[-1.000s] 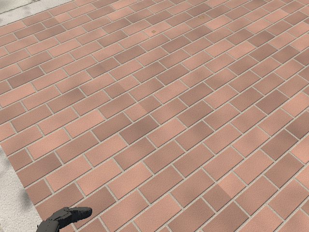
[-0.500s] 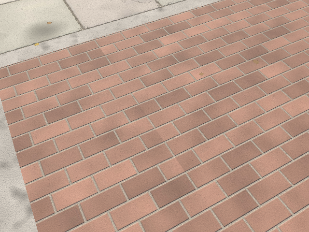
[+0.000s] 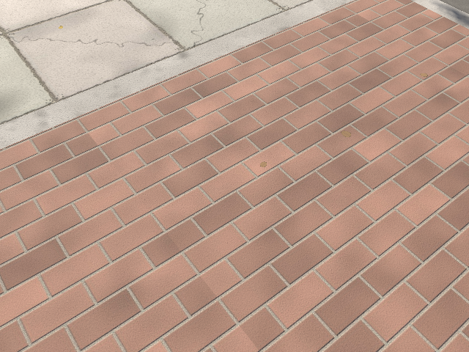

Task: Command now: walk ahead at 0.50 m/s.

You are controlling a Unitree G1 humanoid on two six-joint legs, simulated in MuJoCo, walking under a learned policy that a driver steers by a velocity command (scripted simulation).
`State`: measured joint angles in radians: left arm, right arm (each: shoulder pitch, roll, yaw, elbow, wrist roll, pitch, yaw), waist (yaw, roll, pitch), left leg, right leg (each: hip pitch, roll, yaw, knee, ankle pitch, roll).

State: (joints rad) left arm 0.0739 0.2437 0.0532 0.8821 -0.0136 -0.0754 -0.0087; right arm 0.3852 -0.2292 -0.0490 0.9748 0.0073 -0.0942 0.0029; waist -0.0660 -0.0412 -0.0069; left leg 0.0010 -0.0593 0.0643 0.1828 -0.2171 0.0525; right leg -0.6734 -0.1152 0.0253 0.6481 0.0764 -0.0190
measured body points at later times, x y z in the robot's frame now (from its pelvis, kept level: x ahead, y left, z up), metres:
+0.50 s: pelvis +0.27 -0.06 +0.00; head +0.29 -0.07 +0.45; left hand +0.27 +0.20 -0.13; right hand +0.43 -0.32 -0.11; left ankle +0.43 +0.12 -0.68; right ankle +0.23 -0.15 -0.75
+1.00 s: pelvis +0.55 +0.01 +0.00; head +0.56 +0.02 +0.45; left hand +0.67 +0.28 -0.13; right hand +0.57 -0.25 -0.13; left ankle +0.54 +0.09 -0.75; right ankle +0.64 -0.17 -0.66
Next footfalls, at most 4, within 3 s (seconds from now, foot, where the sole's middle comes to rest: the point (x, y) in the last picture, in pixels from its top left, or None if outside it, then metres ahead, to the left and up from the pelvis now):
0.16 right None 0.27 -0.15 -0.78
0.72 left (194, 328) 0.58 0.10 -0.78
1.30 right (272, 241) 0.86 -0.16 -0.78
1.84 left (236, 161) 1.23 -0.07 -0.78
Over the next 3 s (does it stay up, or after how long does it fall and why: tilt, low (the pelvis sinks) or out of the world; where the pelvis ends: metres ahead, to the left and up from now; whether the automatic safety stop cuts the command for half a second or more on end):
stays up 1.65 -0.09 -0.01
